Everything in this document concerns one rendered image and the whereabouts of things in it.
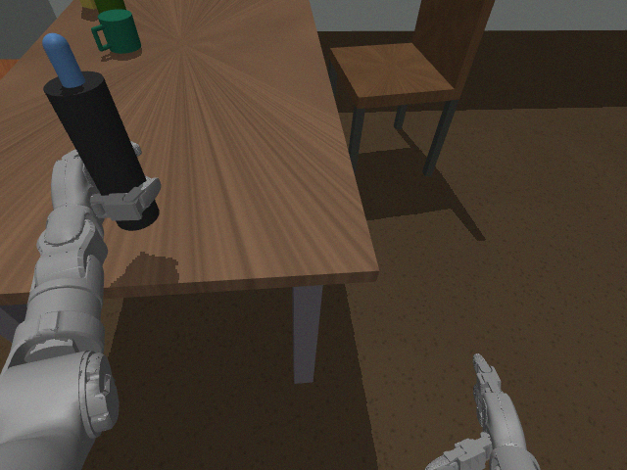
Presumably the right robot hand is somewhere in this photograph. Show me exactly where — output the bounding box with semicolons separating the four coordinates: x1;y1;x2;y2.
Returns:
425;353;527;470

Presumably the table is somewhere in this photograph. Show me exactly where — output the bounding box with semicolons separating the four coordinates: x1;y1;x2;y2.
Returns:
0;0;379;384

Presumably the left robot arm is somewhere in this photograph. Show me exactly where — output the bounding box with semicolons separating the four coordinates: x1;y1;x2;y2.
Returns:
0;205;120;470

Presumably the right robot arm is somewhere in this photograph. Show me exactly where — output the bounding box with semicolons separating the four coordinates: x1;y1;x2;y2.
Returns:
489;446;541;470

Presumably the left robot hand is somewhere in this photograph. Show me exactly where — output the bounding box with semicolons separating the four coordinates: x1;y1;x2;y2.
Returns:
51;141;161;224

